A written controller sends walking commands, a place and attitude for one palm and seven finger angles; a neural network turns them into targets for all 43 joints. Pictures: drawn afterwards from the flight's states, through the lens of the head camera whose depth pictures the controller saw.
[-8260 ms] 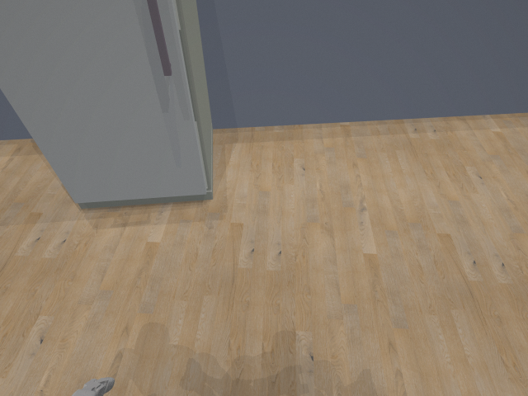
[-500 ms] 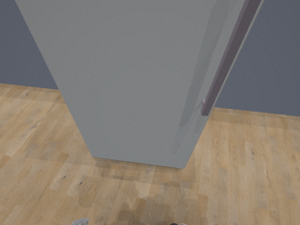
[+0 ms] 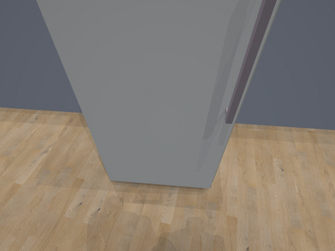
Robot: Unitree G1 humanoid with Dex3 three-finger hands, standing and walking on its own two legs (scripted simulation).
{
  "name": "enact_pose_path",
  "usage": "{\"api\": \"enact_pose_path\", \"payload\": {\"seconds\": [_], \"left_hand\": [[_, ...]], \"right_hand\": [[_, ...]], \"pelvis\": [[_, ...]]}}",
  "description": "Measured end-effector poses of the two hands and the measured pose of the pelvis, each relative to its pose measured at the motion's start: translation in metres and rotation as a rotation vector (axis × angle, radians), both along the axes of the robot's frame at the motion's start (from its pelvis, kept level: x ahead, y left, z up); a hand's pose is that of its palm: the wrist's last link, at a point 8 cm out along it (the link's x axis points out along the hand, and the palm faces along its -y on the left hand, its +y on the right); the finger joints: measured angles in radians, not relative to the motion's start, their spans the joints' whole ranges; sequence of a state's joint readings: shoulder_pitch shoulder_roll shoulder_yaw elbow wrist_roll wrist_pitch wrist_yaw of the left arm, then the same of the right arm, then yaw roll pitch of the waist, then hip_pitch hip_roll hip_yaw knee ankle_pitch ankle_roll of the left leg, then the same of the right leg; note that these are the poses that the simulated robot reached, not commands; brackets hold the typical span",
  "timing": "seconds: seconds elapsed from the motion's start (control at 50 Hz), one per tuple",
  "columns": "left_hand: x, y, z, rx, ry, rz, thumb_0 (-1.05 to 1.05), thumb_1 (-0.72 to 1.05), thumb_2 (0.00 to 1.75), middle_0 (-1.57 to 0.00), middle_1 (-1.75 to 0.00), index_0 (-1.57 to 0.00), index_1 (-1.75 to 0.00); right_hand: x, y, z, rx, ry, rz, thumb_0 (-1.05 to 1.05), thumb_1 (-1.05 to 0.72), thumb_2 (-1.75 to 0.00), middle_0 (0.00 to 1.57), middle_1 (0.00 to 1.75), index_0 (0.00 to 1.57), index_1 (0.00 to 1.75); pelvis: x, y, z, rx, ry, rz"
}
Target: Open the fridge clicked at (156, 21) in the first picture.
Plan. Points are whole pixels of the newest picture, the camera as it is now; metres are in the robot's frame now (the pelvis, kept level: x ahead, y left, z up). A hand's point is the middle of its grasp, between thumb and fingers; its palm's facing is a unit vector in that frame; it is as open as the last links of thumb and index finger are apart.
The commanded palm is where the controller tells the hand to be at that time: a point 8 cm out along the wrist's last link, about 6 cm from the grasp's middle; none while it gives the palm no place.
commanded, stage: come to a stop and stand still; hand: right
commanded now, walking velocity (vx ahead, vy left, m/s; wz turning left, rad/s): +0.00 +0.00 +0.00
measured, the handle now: (248, 52) +0.57 -0.19 +0.21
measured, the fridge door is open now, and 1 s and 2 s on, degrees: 0 0 0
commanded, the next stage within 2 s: look again from close up in 0.40 s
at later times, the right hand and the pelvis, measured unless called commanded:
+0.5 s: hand out of the picture -0.04 -0.17 -0.18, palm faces +0.05 +0.99 -0.16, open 7.4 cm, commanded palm none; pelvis -0.01 -0.02 +0.00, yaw +0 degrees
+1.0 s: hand out of the picture +0.06 -0.23 -0.17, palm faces +0.02 +0.97 -0.25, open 7.4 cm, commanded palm none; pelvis +0.02 -0.04 +0.00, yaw +0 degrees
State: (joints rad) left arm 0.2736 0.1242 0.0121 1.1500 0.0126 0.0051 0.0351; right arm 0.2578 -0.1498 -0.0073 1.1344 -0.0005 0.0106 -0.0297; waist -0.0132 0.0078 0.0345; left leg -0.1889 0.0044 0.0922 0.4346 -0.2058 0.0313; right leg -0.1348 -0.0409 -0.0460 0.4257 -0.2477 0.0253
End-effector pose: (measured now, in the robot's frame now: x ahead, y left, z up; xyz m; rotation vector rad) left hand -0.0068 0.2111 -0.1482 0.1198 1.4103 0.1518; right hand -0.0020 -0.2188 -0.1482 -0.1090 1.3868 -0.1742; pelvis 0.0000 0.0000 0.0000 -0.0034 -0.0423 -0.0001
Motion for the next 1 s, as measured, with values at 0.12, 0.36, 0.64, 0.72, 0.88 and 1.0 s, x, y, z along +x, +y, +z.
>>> {"api": "enact_pose_path", "payload": {"seconds": [0.12,0.36,0.64,0.72,0.88,1.0], "left_hand": [[-0.011,-0.005,-0.001,-0.012,-0.008,-0.002,0.01,0.92,0.90,-0.20,-0.29,-0.20,-0.29],[-0.050,-0.016,0.001,-0.019,0.070,0.029,0.00,0.91,0.90,-0.20,-0.29,-0.20,-0.29],[-0.025,-0.037,-0.009,-0.040,-0.002,0.019,0.00,0.91,0.90,-0.20,-0.29,-0.20,-0.29],[-0.003,-0.045,-0.012,-0.044,-0.059,-0.001,0.01,0.92,0.90,-0.20,-0.29,-0.20,-0.29],[0.023,-0.036,-0.009,-0.015,-0.102,-0.018,0.02,0.93,0.90,-0.20,-0.29,-0.20,-0.29],[0.036,-0.024,-0.004,0.012,-0.112,-0.032,0.01,0.91,0.90,-0.20,-0.29,-0.20,-0.29]], "right_hand": [[-0.023,0.003,0.002,0.008,0.025,-0.001,0.01,-0.92,-0.90,0.20,0.30,0.20,0.30],[-0.048,0.000,0.001,0.020,0.086,-0.008,0.00,-0.91,-0.90,0.20,0.30,0.20,0.30],[-0.015,-0.022,-0.002,-0.006,0.025,0.043,0.00,-0.91,-0.90,0.20,0.30,0.20,0.30],[0.007,-0.037,0.003,-0.036,-0.029,0.044,0.01,-0.91,-0.90,0.20,0.30,0.20,0.30],[0.041,-0.056,0.011,-0.074,-0.103,0.051,0.01,-0.91,-0.90,0.20,0.30,0.20,0.30],[0.051,-0.057,0.012,-0.075,-0.104,0.060,0.00,-0.91,-0.90,0.20,0.30,0.20,0.30]], "pelvis": [[-0.011,-0.003,0.001,-0.003,-0.002,0.004],[-0.017,-0.010,0.001,-0.002,0.027,0.007],[-0.003,-0.031,-0.007,0.009,0.041,0.001],[0.006,-0.038,-0.007,0.004,0.035,-0.001],[0.018,-0.043,-0.005,-0.006,0.021,0.005],[0.020,-0.040,-0.004,-0.008,0.020,0.005]]}}
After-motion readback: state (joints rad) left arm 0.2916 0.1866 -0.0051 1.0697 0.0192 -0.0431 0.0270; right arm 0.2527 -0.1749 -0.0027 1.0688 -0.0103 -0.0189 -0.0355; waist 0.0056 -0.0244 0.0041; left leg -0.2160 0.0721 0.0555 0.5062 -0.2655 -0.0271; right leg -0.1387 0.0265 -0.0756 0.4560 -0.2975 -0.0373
